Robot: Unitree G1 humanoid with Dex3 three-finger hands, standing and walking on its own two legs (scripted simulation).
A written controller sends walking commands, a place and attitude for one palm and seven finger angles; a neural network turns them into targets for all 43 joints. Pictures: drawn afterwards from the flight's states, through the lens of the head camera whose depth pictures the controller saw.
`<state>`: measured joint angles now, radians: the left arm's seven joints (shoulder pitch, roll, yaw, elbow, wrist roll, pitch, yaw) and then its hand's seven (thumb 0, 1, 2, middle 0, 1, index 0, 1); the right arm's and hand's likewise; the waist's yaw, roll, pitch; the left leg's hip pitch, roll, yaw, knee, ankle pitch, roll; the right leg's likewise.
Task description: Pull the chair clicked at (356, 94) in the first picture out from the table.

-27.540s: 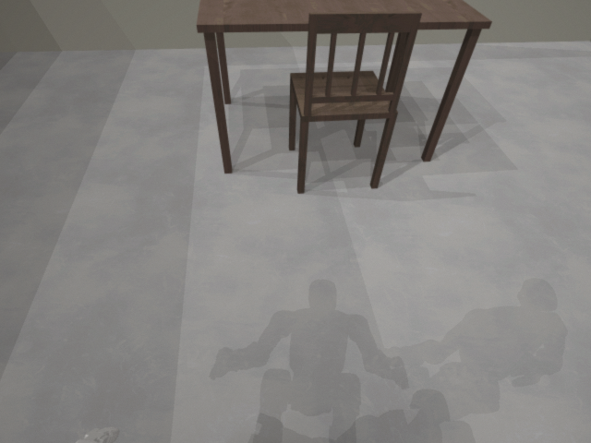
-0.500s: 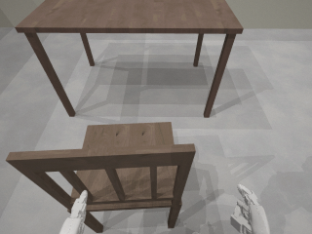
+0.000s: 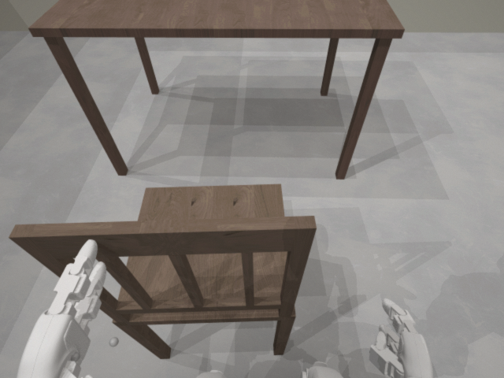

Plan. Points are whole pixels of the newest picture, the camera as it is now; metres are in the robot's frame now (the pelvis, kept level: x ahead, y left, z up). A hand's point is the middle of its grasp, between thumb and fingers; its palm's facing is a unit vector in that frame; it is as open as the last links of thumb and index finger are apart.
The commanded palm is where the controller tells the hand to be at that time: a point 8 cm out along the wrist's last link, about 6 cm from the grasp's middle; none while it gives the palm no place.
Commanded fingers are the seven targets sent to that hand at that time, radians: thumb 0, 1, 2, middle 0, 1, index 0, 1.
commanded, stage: draw the hand back to the body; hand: left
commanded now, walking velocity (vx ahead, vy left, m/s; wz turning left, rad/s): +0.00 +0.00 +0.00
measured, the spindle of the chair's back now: (188, 280) +0.29 +0.14 -0.05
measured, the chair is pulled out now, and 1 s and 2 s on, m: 0.62 0.62 0.62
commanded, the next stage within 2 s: step back with the hand held close in 1.14 s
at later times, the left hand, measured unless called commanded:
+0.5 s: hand (35, 272) +0.20 +0.24 +0.18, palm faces +0.39 -0.82 -0.41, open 13.1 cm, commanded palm +0.15 +0.28 +0.20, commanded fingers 0.00 0.47 0.69 -0.14 -0.21 -0.14 -0.21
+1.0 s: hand (10, 226) +0.23 +0.26 +0.22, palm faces +0.46 -0.78 -0.43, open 7.6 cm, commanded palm +0.18 +0.30 +0.25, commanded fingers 0.00 0.90 0.90 -0.20 -0.30 -0.20 -0.30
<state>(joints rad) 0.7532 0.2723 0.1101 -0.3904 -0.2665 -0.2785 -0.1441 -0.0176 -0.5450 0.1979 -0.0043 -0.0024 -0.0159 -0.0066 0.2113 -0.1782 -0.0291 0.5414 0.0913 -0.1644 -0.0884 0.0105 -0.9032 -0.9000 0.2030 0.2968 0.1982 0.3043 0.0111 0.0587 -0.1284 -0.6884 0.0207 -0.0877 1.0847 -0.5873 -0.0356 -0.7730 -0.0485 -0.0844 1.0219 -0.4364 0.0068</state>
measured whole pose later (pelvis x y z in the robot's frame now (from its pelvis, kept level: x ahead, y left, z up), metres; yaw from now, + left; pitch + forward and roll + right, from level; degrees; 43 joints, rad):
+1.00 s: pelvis +0.03 +0.00 +0.07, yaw -1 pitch -3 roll -1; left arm 0.50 0.33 0.33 -0.40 -0.07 -0.04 0.17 0.01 0.85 0.88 -0.20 -0.29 -0.20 -0.29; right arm 0.17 -0.23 -0.02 0.66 0.03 -0.13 -0.09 0.01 -0.90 -0.90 0.20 0.30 0.20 0.30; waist 0.05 0.09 0.02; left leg -0.06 0.04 -0.04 0.46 -0.35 -0.03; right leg -0.19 -0.02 -0.06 0.48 -0.25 0.01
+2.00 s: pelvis -0.06 +0.01 +0.06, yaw -2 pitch +0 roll -1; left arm 0.53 0.38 0.39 -0.51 -0.03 -0.10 0.20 0.01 0.89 0.90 -0.21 -0.30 -0.21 -0.30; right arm 0.20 -0.22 -0.01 0.59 0.02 -0.06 -0.10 0.01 -0.90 -0.90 0.20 0.30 0.20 0.30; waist 0.02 0.01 0.03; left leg -0.32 0.03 -0.02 0.59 -0.29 0.00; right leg -0.39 -0.03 -0.04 0.48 -0.16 0.02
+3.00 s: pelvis -0.11 +0.01 +0.06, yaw -3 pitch +4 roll -3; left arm 0.54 0.43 0.48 -0.61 -0.05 -0.24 0.18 0.01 0.89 0.90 -0.21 -0.30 -0.21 -0.30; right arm 0.15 -0.14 -0.02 0.66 -0.02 -0.18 -0.05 0.01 -0.90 -0.90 0.20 0.30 0.20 0.30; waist 0.04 -0.02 0.02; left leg -0.45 0.10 0.03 0.57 -0.19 -0.02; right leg -0.35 0.00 -0.01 0.80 -0.43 0.00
